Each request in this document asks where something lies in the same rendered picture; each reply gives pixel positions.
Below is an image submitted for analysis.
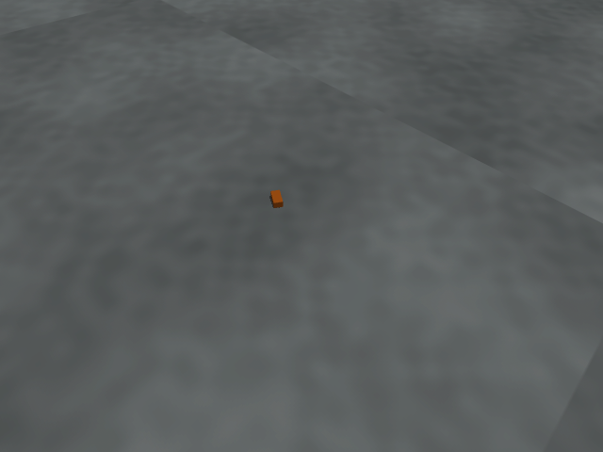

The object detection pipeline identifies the small box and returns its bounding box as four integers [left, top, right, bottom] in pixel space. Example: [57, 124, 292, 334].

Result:
[270, 190, 283, 208]

